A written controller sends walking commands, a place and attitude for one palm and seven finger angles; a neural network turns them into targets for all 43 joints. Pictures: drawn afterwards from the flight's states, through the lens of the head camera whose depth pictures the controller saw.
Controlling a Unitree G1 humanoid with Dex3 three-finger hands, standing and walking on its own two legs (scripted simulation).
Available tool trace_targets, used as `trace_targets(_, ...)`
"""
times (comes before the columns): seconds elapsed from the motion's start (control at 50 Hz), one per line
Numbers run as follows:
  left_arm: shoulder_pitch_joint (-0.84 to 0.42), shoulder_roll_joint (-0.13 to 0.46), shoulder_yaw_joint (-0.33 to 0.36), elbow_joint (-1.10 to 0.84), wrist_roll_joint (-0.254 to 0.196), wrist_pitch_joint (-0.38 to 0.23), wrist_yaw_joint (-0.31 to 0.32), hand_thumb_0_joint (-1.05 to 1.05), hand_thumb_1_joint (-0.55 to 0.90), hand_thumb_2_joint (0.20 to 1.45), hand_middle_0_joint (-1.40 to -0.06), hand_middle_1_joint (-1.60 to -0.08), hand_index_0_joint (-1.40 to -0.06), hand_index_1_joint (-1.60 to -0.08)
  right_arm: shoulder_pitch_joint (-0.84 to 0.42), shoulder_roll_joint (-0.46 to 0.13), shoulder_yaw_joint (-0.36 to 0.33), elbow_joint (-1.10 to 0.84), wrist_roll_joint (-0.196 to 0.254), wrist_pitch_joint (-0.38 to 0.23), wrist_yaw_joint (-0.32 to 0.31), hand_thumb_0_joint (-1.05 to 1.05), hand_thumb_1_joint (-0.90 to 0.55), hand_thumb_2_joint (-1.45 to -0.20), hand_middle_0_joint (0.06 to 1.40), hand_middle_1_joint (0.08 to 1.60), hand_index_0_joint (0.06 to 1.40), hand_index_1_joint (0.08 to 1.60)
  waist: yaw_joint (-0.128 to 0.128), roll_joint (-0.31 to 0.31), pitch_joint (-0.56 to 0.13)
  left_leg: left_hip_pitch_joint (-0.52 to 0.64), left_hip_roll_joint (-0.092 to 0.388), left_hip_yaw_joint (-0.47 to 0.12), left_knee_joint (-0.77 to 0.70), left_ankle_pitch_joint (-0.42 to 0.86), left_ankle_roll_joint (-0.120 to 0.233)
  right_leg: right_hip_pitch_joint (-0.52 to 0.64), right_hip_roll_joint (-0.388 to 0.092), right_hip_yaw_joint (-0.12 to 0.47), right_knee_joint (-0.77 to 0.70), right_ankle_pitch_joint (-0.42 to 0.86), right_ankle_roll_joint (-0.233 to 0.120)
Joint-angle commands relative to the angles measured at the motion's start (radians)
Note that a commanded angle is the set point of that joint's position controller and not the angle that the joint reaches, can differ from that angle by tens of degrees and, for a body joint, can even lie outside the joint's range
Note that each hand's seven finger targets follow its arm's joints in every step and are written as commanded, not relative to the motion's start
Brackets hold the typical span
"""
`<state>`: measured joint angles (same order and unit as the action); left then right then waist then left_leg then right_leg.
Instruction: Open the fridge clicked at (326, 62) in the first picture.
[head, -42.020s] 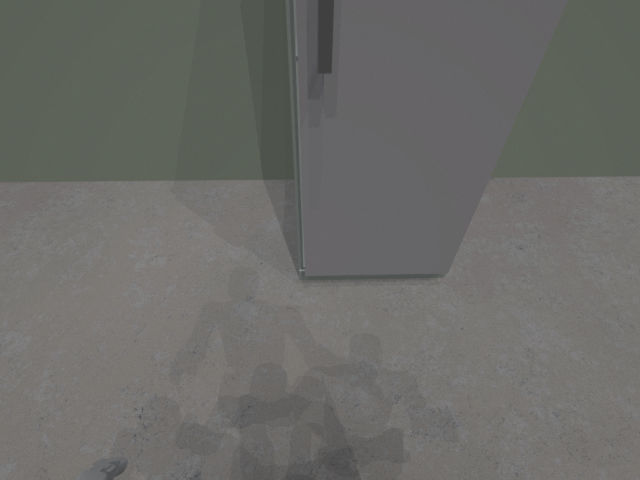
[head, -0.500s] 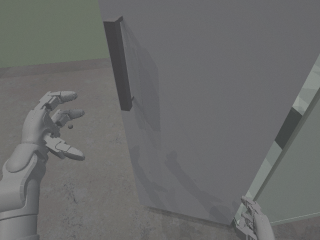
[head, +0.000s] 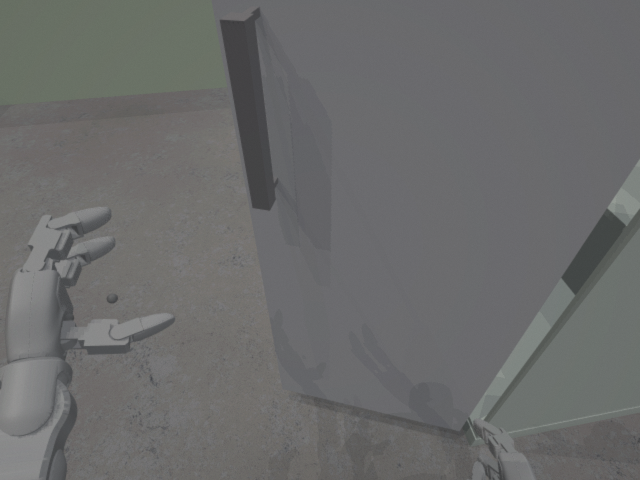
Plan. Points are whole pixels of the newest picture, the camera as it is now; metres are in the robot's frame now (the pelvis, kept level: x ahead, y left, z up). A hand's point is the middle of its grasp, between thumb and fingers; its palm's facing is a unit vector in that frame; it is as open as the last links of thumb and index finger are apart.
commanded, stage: draw the hand back to the body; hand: left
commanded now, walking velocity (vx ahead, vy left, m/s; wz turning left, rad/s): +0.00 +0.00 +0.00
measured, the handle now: (259, 118) +0.49 +0.15 +0.23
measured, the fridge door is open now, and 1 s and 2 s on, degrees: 66 66 66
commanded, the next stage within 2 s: step back with the hand held close in 0.76 s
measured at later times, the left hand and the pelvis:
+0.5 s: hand (71, 332) +0.19 +0.28 +0.15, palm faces +0.48 -0.80 -0.36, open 7.9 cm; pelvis +0.01 +0.01 +0.00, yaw +0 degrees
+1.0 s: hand (77, 320) +0.20 +0.27 +0.16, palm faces +0.46 -0.79 -0.40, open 7.4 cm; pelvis +0.00 +0.00 +0.00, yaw +0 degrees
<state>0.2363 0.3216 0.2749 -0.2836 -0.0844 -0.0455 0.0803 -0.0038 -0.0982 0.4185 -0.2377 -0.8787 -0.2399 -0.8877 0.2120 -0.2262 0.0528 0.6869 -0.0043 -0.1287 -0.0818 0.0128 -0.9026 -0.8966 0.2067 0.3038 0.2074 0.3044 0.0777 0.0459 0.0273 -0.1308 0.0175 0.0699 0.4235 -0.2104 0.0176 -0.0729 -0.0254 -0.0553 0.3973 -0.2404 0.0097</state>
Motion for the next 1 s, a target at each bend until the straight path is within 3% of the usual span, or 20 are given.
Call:
trace_targets(0.0, -0.15, 0.195, 0.104, -0.236, 0.005, -0.098, 0.02, 0.0, 0.248, 0.585, -0.223, -0.683, -0.223, -0.683, -0.171, -0.115, -0.053, -0.18, -0.006, -0.06, -0.01, 0.0, -0.9, -0.9, 0.2, 0.3, 0.2, 0.3, -0.006, 0.007, -0.112, 0.075, 0.004, -0.059, -0.088, 0.096, 0.01, -0.041, 0.023, 0.024, -0.076, 0.1, -0.023)
trace_targets(0.08, -0.055, 0.194, 0.128, -0.231, 0.005, -0.105, 0.02, 0.0, 0.393, 0.655, -0.218, -0.598, -0.218, -0.598, -0.162, -0.113, -0.06, -0.183, -0.007, -0.052, -0.006, 0.0, -0.9, -0.9, 0.2, 0.3, 0.2, 0.3, 0.0, 0.003, -0.108, 0.067, 0.008, -0.059, -0.09, 0.131, 0.007, -0.019, 0.022, 0.021, -0.068, 0.127, -0.025)
trace_targets(0.1, -0.048, 0.196, 0.13, -0.258, 0.008, -0.108, 0.019, 0.0, 0.429, 0.673, -0.216, -0.576, -0.216, -0.576, -0.161, -0.115, -0.062, -0.185, -0.007, -0.05, -0.004, 0.0, -0.9, -0.9, 0.2, 0.3, 0.2, 0.3, 0.002, 0.036, -0.124, 0.077, 0.006, -0.057, -0.086, 0.155, 0.004, -0.011, 0.023, 0.023, -0.064, 0.15, -0.026)
trace_targets(0.18, 0.048, 0.196, 0.152, -0.255, 0.003, -0.102, 0.017, 0.0, 0.574, 0.743, -0.211, -0.491, -0.211, -0.491, -0.155, -0.113, -0.067, -0.192, -0.009, -0.043, 0.001, 0.0, -0.9, -0.9, 0.2, 0.3, 0.2, 0.3, 0.004, -0.001, -0.103, 0.062, 0.01, -0.05, -0.08, 0.187, 0.003, -0.008, 0.023, 0.019, -0.063, 0.18, -0.023)
trace_targets(0.36, 0.11, 0.211, 0.179, -0.296, 0.005, -0.09, 0.023, 0.0, 0.9, 0.9, -0.2, -0.3, -0.2, -0.3, -0.149, -0.115, -0.071, -0.199, -0.008, -0.034, -0.003, 0.0, -0.9, -0.9, 0.2, 0.3, 0.2, 0.3, 0.003, 0.023, -0.079, 0.061, 0.009, -0.045, -0.078, 0.174, 0.003, -0.021, 0.026, 0.019, -0.082, 0.167, -0.023)
trace_targets(0.42, 0.051, 0.201, 0.155, -0.321, 0.011, -0.089, 0.03, 0.0, 0.9, 0.9, -0.2, -0.3, -0.2, -0.3, -0.148, -0.112, -0.067, -0.195, -0.01, -0.04, -0.008, 0.0, -0.9, -0.9, 0.2, 0.3, 0.2, 0.3, -0.009, 0.058, -0.072, 0.069, 0.004, -0.048, -0.08, 0.156, 0.003, -0.035, 0.024, 0.019, -0.083, 0.15, -0.022)
trace_targets(0.48, 0.038, 0.205, 0.155, -0.321, 0.015, -0.085, 0.036, 0.0, 0.9, 0.9, -0.2, -0.3, -0.2, -0.3, -0.146, -0.114, -0.065, -0.191, -0.013, -0.046, -0.01, 0.0, -0.9, -0.9, 0.2, 0.3, 0.2, 0.3, -0.006, 0.055, -0.083, 0.08, 0.004, -0.054, -0.081, 0.168, 0.003, -0.028, 0.024, 0.018, -0.079, 0.156, -0.023)
trace_targets(0.58, 0.071, 0.197, 0.161, -0.283, 0.008, -0.079, 0.031, 0.0, 0.9, 0.9, -0.2, -0.3, -0.2, -0.3, -0.153, -0.11, -0.064, -0.191, -0.014, -0.038, -0.011, 0.0, -0.9, -0.9, 0.2, 0.3, 0.2, 0.3, 0.0, -0.02, -0.072, 0.067, 0.004, -0.051, -0.083, 0.161, 0.006, -0.018, 0.022, 0.016, -0.081, 0.16, -0.02)
trace_targets(0.7, 0.065, 0.194, 0.16, -0.286, 0.008, -0.08, 0.026, 0.0, 0.9, 0.9, -0.2, -0.3, -0.2, -0.3, -0.164, -0.103, -0.062, -0.192, -0.013, -0.029, -0.009, 0.0, -0.9, -0.9, 0.2, 0.3, 0.2, 0.3, 0.002, 0.033, -0.064, 0.066, 0.002, -0.047, -0.084, 0.141, 0.005, -0.02, 0.019, 0.022, -0.09, 0.142, -0.02)
trace_targets(0.76, 0.081, 0.211, 0.177, -0.276, 0.008, -0.083, 0.028, 0.0, 0.9, 0.9, -0.2, -0.3, -0.2, -0.3, -0.167, -0.106, -0.065, -0.192, -0.014, -0.033, -0.012, 0.0, -0.9, -0.9, 0.2, 0.3, 0.2, 0.3, 0.006, -0.012, -0.053, 0.06, 0.003, -0.047, -0.085, 0.135, 0.009, -0.02, 0.022, 0.02, -0.099, 0.136, -0.02)
trace_targets(0.84, 0.074, 0.207, 0.174, -0.285, 0.008, -0.091, 0.029, 0.0, 0.9, 0.9, -0.2, -0.3, -0.2, -0.3, -0.167, -0.103, -0.064, -0.191, -0.014, -0.037, -0.013, 0.0, -0.9, -0.9, 0.2, 0.3, 0.2, 0.3, 0.006, 0.032, -0.056, 0.065, 0.0, -0.046, -0.088, 0.115, 0.007, -0.024, 0.02, 0.021, -0.098, 0.116, -0.02)
trace_targets(0.86, 0.044, 0.23, 0.187, -0.304, 0.007, -0.095, 0.031, 0.0, 0.9, 0.9, -0.2, -0.3, -0.2, -0.3, -0.17, -0.107, -0.065, -0.19, -0.014, -0.04, -0.015, 0.0, -0.9, -0.9, 0.2, 0.3, 0.2, 0.3, 0.006, 0.003, -0.066, 0.067, -0.002, -0.047, -0.085, 0.123, 0.011, -0.016, 0.019, 0.023, -0.104, 0.129, -0.019)
trace_targets(0.88, -0.072, 0.348, 0.293, -0.387, 0.018, -0.139, 0.041, 0.0, 0.9, 0.9, -0.2, -0.3, -0.2, -0.3, -0.182, -0.125, -0.064, -0.239, 0.0, -0.02, -0.009, 0.0, -0.9, -0.9, 0.2, 0.3, 0.2, 0.3, -0.034, -0.012, -0.005, -0.013, 0.02, -0.054, -0.031, 0.059, 0.03, -0.128, -0.033, 0.123, -0.15, 0.175, -0.018)
trace_targets(0.9, 0.04, 0.26, 0.231, -0.287, 0.017, -0.143, 0.034, 0.0, 0.9, 0.9, -0.2, -0.3, -0.2, -0.3, -0.166, -0.102, -0.06, -0.21, -0.008, -0.005, -0.011, 0.0, -0.9, -0.9, 0.2, 0.3, 0.2, 0.3, -0.043, -0.074, -0.01, -0.017, 0.016, -0.06, -0.003, 0.056, 0.029, -0.149, -0.062, 0.126, -0.15, 0.179, -0.023)
trace_targets(0.92, 0.101, 0.229, 0.204, -0.266, 0.025, -0.145, 0.031, 0.0, 0.9, 0.9, -0.2, -0.3, -0.2, -0.3, -0.154, -0.103, -0.065, -0.217, -0.009, 0.006, -0.007, 0.0, -0.9, -0.9, 0.2, 0.3, 0.2, 0.3, -0.041, -0.093, -0.036, -0.014, 0.017, -0.05, 0.02, 0.074, 0.027, -0.161, -0.074, 0.134, -0.143, 0.202, -0.024)
trace_targets(0.98, 0.159, 0.223, 0.2, -0.288, 0.028, -0.16, 0.033, 0.0, 0.9, 0.9, -0.2, -0.3, -0.2, -0.3, -0.138, -0.112, -0.079, -0.238, -0.007, 0.025, -0.008, 0.0, -0.9, -0.9, 0.2, 0.3, 0.2, 0.3, -0.045, -0.028, -0.141, 0.001, 0.036, -0.046, 0.03, 0.215, 0.022, -0.116, -0.08, 0.106, -0.055, 0.348, -0.018)
